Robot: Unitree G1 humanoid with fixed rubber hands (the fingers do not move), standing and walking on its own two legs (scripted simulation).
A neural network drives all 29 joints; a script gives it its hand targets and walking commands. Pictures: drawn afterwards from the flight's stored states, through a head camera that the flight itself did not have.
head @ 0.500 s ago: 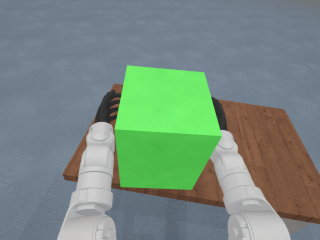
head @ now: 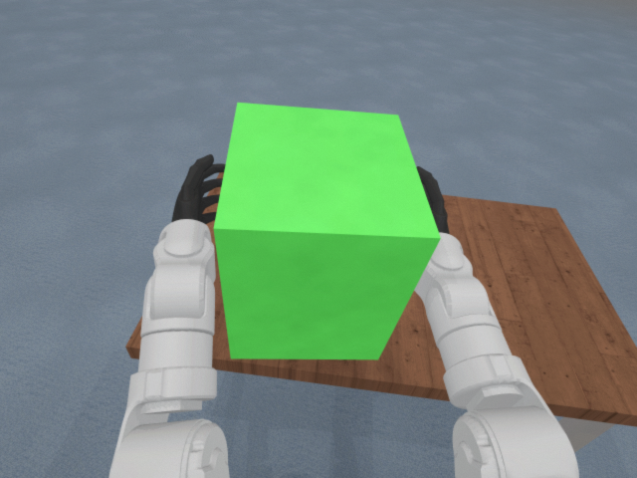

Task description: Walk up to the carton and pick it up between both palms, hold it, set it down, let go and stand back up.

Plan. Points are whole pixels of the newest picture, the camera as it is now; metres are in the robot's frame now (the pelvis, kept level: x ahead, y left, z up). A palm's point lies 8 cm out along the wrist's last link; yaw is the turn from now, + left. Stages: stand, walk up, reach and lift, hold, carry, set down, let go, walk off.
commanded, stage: reach and lift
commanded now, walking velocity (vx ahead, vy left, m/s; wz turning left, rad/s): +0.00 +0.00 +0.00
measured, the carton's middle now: (312, 239) +0.38 -0.01 +0.14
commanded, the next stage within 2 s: hold in 1.18 s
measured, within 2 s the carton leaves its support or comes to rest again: neither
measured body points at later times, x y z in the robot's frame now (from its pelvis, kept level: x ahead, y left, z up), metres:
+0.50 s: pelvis +0.00 +0.00 +0.00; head -0.04 +0.03 +0.45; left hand +0.39 +0.15 +0.19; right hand +0.38 -0.14 +0.18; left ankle +0.02 +0.12 -0.75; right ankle +0.01 -0.11 -0.75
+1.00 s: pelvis +0.00 +0.00 +0.00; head -0.04 +0.02 +0.45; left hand +0.39 +0.15 +0.20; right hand +0.39 -0.14 +0.20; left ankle +0.02 +0.12 -0.75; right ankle +0.01 -0.11 -0.75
